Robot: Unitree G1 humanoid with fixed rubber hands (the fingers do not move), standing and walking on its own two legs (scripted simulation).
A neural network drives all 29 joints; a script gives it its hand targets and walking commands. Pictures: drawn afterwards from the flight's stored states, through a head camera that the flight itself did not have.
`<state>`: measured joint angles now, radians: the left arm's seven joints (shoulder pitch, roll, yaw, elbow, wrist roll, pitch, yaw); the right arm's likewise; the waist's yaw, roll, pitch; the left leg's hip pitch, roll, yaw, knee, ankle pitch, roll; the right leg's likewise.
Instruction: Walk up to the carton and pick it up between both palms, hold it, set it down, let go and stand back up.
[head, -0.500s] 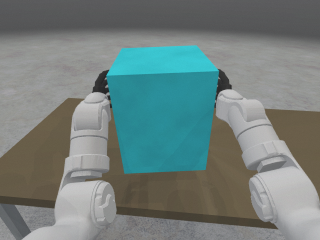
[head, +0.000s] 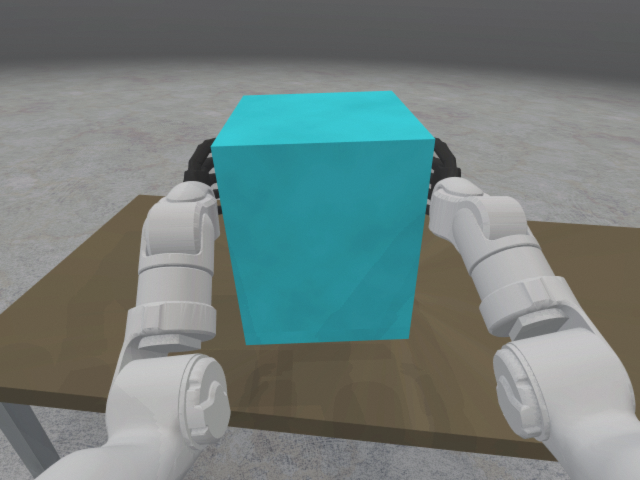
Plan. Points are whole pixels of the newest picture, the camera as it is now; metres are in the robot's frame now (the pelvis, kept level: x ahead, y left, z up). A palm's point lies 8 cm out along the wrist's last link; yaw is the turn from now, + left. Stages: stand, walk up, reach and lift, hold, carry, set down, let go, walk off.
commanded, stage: hold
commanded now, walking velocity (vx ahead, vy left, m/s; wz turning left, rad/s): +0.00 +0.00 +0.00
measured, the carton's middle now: (322, 211) +0.39 +0.00 +0.24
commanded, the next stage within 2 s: set down in 0.82 s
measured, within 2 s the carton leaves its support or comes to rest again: neither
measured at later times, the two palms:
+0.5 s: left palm (199, 192) +0.38 +0.15 +0.27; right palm (444, 189) +0.36 -0.15 +0.28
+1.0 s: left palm (200, 186) +0.38 +0.15 +0.28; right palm (446, 184) +0.36 -0.15 +0.29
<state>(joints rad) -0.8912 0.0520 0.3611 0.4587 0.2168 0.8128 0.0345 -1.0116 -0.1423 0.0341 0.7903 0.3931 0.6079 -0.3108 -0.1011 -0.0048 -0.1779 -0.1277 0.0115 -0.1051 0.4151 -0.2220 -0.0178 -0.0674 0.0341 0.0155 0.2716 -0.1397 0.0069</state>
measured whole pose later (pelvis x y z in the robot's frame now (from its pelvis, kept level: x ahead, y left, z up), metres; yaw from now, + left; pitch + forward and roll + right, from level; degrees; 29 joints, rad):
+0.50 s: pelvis +0.00 +0.00 +0.00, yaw +0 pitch -3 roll -2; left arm -0.90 0.05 0.36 0.46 0.21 0.81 0.04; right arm -1.02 -0.15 0.04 0.79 0.40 0.61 -0.31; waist -0.10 0.00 -0.18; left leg -0.13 0.01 -0.10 0.41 -0.22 -0.02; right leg -0.07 0.03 0.02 0.27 -0.14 0.01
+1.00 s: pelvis +0.00 +0.00 +0.00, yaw +0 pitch -3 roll -2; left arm -0.95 0.06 0.38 0.53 0.21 0.76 0.04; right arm -1.06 -0.15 0.02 0.83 0.36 0.59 -0.30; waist -0.09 0.01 -0.18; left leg -0.15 0.01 -0.10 0.41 -0.21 -0.01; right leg -0.09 0.03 0.03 0.28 -0.13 0.01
